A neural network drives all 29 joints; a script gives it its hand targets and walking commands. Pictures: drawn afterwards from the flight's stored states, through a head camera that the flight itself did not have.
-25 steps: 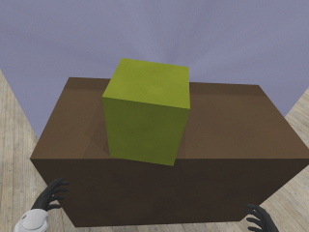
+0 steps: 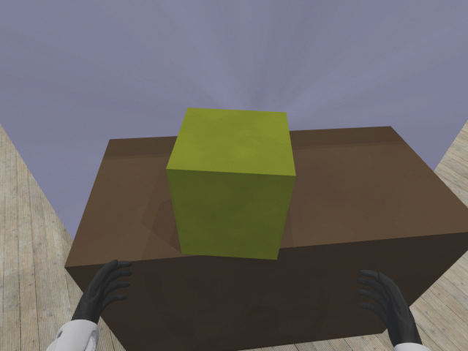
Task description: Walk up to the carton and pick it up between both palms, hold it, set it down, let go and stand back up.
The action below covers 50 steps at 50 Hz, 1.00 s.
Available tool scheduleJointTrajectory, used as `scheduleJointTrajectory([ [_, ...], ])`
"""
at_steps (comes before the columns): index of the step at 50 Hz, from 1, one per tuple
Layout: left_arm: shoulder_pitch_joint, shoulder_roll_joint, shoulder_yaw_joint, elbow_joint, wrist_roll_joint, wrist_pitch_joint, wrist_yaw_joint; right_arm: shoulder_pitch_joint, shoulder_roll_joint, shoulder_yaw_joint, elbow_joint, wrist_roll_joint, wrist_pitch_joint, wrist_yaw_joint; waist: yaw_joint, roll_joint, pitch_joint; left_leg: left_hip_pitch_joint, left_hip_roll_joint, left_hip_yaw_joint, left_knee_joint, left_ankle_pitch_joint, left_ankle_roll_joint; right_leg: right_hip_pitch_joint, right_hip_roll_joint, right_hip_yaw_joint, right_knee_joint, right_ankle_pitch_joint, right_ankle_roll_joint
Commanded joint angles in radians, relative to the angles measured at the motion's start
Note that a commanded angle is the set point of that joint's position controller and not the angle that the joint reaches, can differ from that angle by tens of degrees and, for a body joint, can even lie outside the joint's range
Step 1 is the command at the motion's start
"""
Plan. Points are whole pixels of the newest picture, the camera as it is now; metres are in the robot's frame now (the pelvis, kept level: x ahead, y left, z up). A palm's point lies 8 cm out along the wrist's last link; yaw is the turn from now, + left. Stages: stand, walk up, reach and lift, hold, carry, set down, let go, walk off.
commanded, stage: reach and lift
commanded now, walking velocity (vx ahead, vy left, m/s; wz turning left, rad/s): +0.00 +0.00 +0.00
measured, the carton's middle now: (232, 184) +0.46 +0.01 +0.04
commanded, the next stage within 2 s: none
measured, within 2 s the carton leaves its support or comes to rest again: neither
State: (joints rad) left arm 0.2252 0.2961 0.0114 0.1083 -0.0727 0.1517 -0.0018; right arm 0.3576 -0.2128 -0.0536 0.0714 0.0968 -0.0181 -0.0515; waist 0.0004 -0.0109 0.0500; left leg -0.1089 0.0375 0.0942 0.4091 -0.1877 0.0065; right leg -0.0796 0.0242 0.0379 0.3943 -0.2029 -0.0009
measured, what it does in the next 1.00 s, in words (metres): stands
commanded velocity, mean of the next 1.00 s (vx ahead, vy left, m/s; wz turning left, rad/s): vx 0.00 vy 0.00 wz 0.00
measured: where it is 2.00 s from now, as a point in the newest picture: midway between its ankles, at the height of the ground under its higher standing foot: outside the picture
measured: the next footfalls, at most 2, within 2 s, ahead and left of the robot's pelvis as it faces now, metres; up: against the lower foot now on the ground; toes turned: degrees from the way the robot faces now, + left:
none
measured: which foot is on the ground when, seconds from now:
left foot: down 0.00-1.00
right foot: down 0.00-1.00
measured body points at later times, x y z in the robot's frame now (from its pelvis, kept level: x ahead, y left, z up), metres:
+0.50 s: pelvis +0.02 +0.00 +0.00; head +0.02 +0.01 +0.45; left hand +0.26 +0.21 +0.05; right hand +0.24 -0.21 +0.07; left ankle +0.03 +0.11 -0.74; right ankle +0.02 -0.12 -0.74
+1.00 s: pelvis +0.03 +0.00 +0.00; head +0.03 +0.01 +0.45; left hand +0.32 +0.21 +0.10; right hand +0.31 -0.19 +0.11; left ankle +0.03 +0.11 -0.74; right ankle +0.02 -0.12 -0.74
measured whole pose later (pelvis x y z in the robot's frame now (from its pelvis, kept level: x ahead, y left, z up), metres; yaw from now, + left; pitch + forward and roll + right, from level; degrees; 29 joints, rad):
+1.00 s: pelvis +0.03 +0.00 +0.00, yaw +0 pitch -3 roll +0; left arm -0.03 0.30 0.05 -0.18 -0.13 0.50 -0.02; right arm 0.04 -0.19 0.01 -0.23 0.27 0.34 -0.19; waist 0.00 -0.03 0.05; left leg -0.11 0.04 0.09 0.36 -0.20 0.00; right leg -0.08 0.02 0.04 0.35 -0.21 -0.01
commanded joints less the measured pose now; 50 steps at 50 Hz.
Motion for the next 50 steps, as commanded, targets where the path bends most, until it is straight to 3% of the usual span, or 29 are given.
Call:
scheduleJointTrajectory([
  [1, -0.005, 0.097, 0.039, -0.247, -0.145, -0.011, -0.012, 0.025, 0.033, 0.052, -0.389, 0.084, 0.037, -0.044, 0.084, -0.027, 0.032, 0.133, -0.037, 0.0, -0.167, 0.031, -0.004, -0.096, -0.026, 0.024, -0.204, -0.066, -0.003],
  [7, -0.034, 0.124, 0.065, -0.417, -0.166, -0.038, -0.023, 0.041, 0.073, 0.101, -0.531, 0.116, 0.077, -0.07, 0.105, 0.005, -0.023, 0.162, -0.038, -0.018, -0.143, 0.083, 0.002, -0.106, -0.033, 0.041, -0.195, 0.01, 0.002],
  [14, -0.059, 0.12, 0.079, -0.388, -0.18, 0.002, -0.042, -0.025, 0.038, 0.078, -0.545, 0.136, 0.134, -0.096, 0.092, 0.018, -0.015, 0.159, -0.022, -0.034, -0.151, 0.055, 0.004, -0.115, -0.039, 0.038, -0.196, -0.002, -0.003],
  [20, -0.163, 0.119, 0.057, -0.525, -0.212, 0.029, -0.008, -0.143, 0.013, 0.031, -0.619, 0.141, 0.158, -0.091, 0.084, 0.045, -0.074, 0.133, -0.014, -0.041, -0.146, 0.062, -0.006, -0.122, -0.03, 0.039, -0.169, 0.002, -0.012],
  [27, -0.248, 0.111, 0.069, -0.504, -0.207, 0.123, 0.001, -0.224, -0.01, 0.007, -0.573, 0.166, 0.231, -0.096, 0.064, 0.046, -0.079, 0.121, -0.011, -0.04, -0.146, 0.055, -0.007, -0.105, -0.026, 0.043, -0.165, 0.042, -0.01],
  [33, -0.315, 0.12, 0.111, -0.563, -0.202, 0.174, -0.002, -0.286, -0.048, -0.006, -0.548, 0.183, 0.267, -0.113, 0.051, 0.051, -0.136, 0.156, -0.017, -0.035, -0.118, 0.188, -0.022, -0.054, -0.02, 0.047, -0.137, 0.218, 0.008],
  [41, -0.439, 0.129, 0.165, -0.519, -0.177, 0.257, -0.009, -0.431, -0.087, -0.017, -0.507, 0.212, 0.301, -0.132, 0.035, 0.049, -0.185, 0.165, -0.023, -0.031, -0.096, 0.274, -0.026, -0.002, -0.012, 0.044, -0.111, 0.351, 0.022],
  [50, -0.622, 0.146, 0.188, -0.449, -0.162, 0.361, -0.032, -0.611, -0.132, -0.045, -0.405, 0.22, 0.38, -0.155, -0.001, 0.053, -0.204, 0.156, -0.023, -0.036, -0.098, 0.252, -0.024, 0.013, -0.006, 0.036, -0.11, 0.344, 0.02],
])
